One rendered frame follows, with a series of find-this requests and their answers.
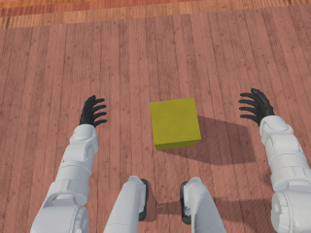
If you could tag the right robot upper arm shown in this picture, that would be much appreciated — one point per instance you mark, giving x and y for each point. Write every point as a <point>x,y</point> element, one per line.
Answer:
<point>291,211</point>

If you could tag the carton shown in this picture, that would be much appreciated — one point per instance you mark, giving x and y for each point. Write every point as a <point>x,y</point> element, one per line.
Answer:
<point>175,123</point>

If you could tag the robot left hand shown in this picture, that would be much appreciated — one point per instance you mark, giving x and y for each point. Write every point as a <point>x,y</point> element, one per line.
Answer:
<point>88,115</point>

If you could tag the robot left forearm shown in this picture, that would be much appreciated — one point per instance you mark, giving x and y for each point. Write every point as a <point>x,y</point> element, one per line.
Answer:
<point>71,183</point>

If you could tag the left robot upper arm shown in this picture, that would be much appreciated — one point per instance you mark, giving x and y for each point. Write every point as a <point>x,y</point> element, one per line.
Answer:
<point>62,219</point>

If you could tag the robot shin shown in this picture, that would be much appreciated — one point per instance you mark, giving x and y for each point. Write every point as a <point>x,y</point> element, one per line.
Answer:
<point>192,180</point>
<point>135,178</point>

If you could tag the robot right hand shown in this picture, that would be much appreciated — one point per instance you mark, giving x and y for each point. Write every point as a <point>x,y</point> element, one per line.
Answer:
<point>262,107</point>

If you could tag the robot right forearm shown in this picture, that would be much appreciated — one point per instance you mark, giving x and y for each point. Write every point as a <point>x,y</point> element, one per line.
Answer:
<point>288,164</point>

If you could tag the left robot shin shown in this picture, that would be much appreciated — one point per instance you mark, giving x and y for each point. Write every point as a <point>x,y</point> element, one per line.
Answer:
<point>135,178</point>

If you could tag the right robot shin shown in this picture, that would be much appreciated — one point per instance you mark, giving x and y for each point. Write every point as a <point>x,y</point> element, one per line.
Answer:
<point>192,180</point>

